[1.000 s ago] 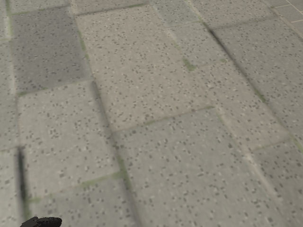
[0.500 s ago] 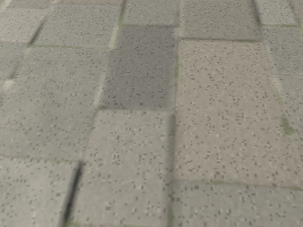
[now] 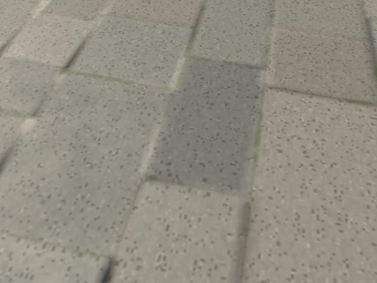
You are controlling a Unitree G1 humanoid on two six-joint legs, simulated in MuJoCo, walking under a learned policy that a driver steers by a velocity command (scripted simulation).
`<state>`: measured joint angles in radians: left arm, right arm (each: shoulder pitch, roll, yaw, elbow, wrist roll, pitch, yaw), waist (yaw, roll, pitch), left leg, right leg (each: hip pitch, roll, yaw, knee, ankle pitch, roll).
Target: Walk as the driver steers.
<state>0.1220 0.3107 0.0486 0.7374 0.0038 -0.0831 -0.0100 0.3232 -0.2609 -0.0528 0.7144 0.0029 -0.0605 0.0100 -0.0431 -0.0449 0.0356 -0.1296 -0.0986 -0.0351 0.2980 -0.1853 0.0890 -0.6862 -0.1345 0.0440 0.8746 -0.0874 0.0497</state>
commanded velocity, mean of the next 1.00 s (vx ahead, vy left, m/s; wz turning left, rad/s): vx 0.50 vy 0.00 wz -0.08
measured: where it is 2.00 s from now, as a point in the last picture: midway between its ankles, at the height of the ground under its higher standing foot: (230, 142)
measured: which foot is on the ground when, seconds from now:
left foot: down 0.00-0.24, up 0.26-0.74, down 0.76-1.00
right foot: up 0.00-0.20, down 0.22-0.78, up 0.80-1.00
